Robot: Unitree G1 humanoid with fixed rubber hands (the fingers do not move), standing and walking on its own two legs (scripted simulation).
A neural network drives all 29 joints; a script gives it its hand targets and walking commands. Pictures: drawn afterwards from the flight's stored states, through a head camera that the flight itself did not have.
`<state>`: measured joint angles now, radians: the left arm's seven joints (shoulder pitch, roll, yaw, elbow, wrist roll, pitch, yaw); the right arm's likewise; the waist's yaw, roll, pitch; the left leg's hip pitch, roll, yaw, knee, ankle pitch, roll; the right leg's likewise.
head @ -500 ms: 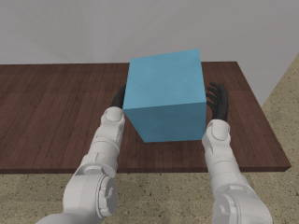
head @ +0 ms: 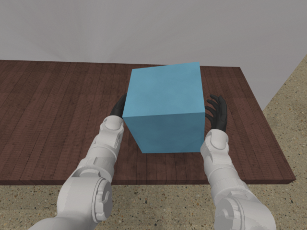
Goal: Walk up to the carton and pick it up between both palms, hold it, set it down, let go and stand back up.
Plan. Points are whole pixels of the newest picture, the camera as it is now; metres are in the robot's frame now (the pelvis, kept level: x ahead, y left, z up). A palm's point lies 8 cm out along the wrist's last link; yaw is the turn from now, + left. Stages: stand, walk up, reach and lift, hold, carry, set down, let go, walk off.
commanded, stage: set down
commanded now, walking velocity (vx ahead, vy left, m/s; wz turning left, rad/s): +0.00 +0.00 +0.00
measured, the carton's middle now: (168, 111) +0.42 -0.09 +0.05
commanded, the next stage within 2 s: none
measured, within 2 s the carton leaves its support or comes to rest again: rests again in 1.02 s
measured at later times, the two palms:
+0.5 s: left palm (122, 115) +0.43 +0.04 +0.04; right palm (219, 129) +0.34 -0.22 +0.05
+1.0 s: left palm (128, 113) +0.45 +0.03 +0.03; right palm (219, 139) +0.33 -0.22 +0.01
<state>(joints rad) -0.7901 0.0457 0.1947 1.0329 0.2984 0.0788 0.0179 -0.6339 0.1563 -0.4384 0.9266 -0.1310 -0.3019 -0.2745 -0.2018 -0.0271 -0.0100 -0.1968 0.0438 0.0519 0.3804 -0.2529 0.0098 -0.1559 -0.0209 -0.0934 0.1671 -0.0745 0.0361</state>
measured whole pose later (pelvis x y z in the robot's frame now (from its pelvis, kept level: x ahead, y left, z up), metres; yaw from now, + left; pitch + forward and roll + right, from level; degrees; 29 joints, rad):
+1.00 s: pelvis -0.02 +0.00 -0.01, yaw -1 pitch +18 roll -2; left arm -1.06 0.13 0.24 1.47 0.24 -0.22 0.02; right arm -0.70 0.19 -0.61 0.96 -0.32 -0.27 -0.25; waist -0.24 0.02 -0.13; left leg -0.53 0.03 0.05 0.43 -0.22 0.02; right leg -0.52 -0.03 -0.07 0.27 -0.06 0.03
